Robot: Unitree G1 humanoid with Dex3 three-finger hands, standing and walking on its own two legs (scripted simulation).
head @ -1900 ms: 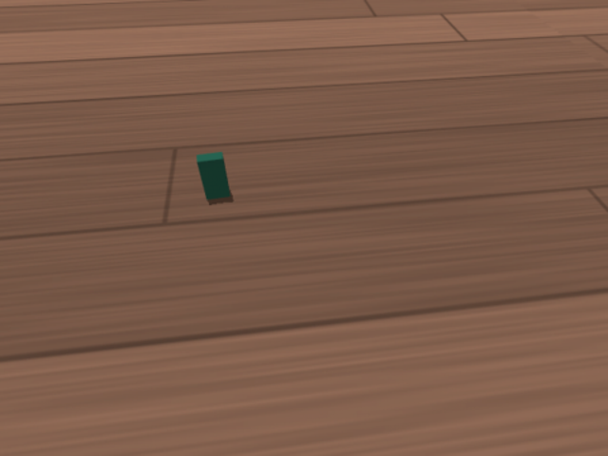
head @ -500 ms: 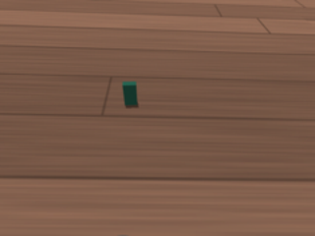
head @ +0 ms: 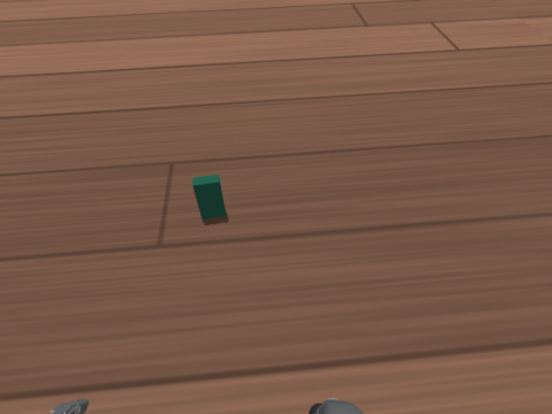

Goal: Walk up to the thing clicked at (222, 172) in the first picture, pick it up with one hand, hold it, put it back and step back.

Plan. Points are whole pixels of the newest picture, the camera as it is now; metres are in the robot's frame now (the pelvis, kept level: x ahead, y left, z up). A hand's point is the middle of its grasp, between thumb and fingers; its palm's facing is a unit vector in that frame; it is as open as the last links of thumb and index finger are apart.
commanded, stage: walk up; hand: left
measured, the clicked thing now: (209, 198) +1.10 +0.24 -0.65
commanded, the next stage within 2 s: none
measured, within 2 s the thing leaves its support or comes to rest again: neither
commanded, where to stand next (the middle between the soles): +0.75 -0.01 m, yaw +2 degrees
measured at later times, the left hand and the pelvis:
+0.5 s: hand (105, 377) +0.23 +0.29 -0.16, palm faces -0.01 -0.94 -0.33, open 7.4 cm; pelvis +0.22 +0.01 +0.00, yaw +1 degrees
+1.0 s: hand (156, 231) +0.51 +0.24 -0.11, palm faces -0.01 -0.91 -0.42, open 7.4 cm; pelvis +0.42 -0.04 +0.00, yaw +0 degrees
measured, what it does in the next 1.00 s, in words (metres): walks ahead: left foot, then right foot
